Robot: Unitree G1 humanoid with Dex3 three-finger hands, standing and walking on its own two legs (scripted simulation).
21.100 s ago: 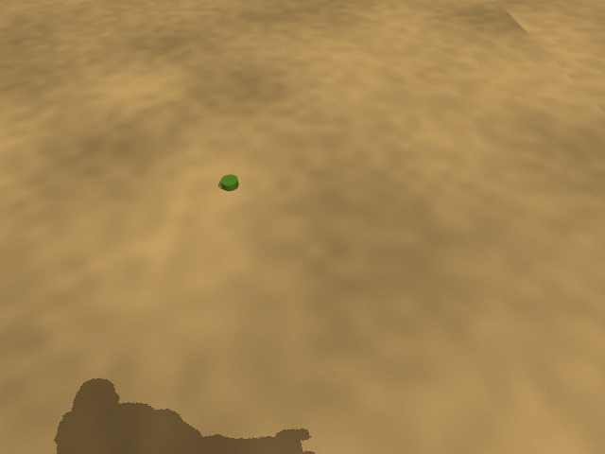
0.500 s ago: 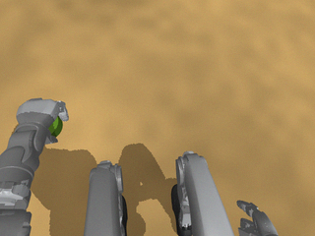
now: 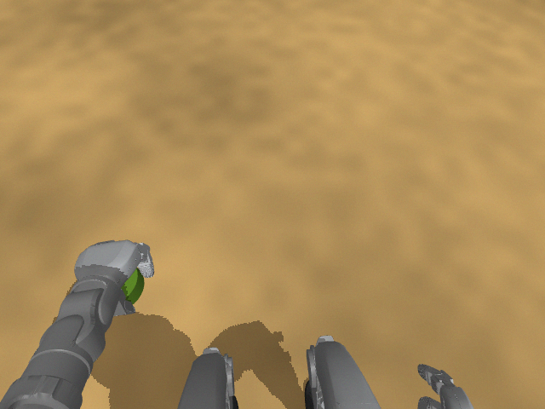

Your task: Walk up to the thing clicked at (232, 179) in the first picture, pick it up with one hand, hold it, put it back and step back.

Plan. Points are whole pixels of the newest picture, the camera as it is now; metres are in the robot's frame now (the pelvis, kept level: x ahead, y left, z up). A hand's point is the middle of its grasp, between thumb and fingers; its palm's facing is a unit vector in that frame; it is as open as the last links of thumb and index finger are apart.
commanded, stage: lift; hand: left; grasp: from above
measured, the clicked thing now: (115, 284) +0.36 +0.26 -0.11
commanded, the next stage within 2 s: hold in 0.50 s
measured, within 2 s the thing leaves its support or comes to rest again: neither
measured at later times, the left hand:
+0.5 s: hand (113, 255) +0.36 +0.22 +0.01, palm faces -0.46 -0.08 -0.88, open 8.2 cm
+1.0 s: hand (98, 226) +0.38 +0.22 +0.06, palm faces -0.46 -0.06 -0.89, open 8.2 cm
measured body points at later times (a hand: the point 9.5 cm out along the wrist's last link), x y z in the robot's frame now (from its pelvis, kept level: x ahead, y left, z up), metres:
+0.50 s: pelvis +0.04 +0.00 +0.09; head +0.10 -0.01 +0.54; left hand +0.38 +0.22 +0.06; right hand +0.12 -0.27 -0.04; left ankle +0.06 +0.12 -0.60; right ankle +0.07 -0.14 -0.60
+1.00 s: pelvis +0.06 +0.00 +0.12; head +0.10 -0.01 +0.57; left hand +0.40 +0.22 +0.11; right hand +0.17 -0.26 +0.00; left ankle +0.06 +0.12 -0.60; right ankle +0.07 -0.14 -0.60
